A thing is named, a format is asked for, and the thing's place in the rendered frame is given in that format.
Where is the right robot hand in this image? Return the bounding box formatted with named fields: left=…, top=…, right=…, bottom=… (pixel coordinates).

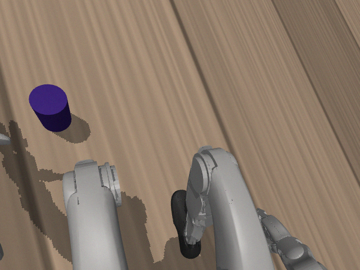
left=256, top=208, right=292, bottom=254

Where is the left robot hand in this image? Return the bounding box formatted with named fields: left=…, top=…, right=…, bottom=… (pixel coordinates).
left=0, top=133, right=11, bottom=145

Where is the can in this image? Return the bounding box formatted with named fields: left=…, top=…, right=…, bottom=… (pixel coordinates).
left=29, top=84, right=71, bottom=132

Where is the right robot foot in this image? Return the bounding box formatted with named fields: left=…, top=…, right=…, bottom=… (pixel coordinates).
left=171, top=190, right=201, bottom=259

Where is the right robot arm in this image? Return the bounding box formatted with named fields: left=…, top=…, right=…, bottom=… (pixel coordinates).
left=276, top=236, right=327, bottom=270

